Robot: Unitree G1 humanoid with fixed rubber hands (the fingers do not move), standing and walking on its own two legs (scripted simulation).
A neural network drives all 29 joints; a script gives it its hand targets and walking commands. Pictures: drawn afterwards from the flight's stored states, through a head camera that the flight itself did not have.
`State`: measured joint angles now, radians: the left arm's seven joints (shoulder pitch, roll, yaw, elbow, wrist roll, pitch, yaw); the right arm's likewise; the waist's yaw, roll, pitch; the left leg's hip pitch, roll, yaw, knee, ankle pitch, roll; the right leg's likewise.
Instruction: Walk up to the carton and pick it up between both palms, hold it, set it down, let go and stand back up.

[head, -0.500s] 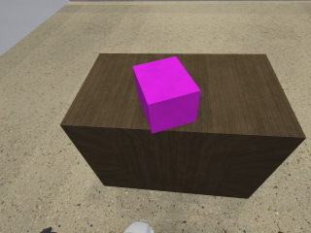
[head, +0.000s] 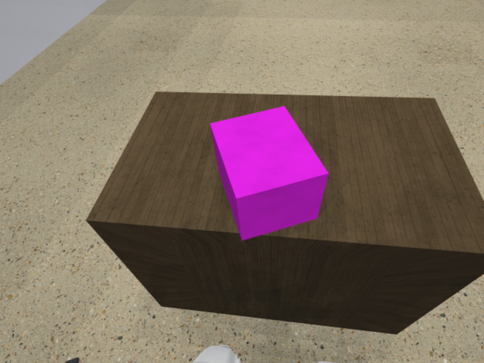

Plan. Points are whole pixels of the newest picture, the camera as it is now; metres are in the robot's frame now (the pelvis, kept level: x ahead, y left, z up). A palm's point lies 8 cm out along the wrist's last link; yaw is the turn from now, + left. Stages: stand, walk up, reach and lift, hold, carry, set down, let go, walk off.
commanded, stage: walk up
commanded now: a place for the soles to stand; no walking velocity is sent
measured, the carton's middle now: (263, 171) +0.50 -0.01 -0.02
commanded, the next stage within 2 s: none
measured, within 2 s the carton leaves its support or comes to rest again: neither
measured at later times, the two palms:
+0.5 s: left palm out of the picture +0.12 +0.33 -0.09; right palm out of the picture +0.13 -0.30 -0.11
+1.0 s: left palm out of the picture +0.10 +0.35 -0.09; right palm out of the picture +0.13 -0.30 -0.11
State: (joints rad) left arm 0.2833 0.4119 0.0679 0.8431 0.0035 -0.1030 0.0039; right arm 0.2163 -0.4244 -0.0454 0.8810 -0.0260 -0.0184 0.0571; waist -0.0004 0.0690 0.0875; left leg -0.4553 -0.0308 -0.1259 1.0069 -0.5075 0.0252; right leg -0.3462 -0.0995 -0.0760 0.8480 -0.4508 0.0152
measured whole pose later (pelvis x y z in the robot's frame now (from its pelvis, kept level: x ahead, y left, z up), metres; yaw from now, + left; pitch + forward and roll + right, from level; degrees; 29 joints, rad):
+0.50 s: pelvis +0.05 +0.02 -0.01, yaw +1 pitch -3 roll -1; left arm 0.23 0.37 0.07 0.85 0.00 -0.09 0.02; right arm 0.22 -0.42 -0.05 0.88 -0.02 -0.03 -0.01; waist 0.00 0.05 0.14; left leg -0.40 -0.06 -0.12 0.96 -0.54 0.03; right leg -0.45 -0.10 -0.07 0.88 -0.37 0.02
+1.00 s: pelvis +0.03 +0.01 -0.01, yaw +1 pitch -4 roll +0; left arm 0.23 0.43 0.07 0.85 0.00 -0.05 0.02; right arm 0.18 -0.41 -0.05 0.88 -0.02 -0.02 0.01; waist 0.00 0.03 0.16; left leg -0.39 -0.06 -0.11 0.92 -0.45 -0.01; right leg -0.45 -0.10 -0.06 0.88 -0.33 0.02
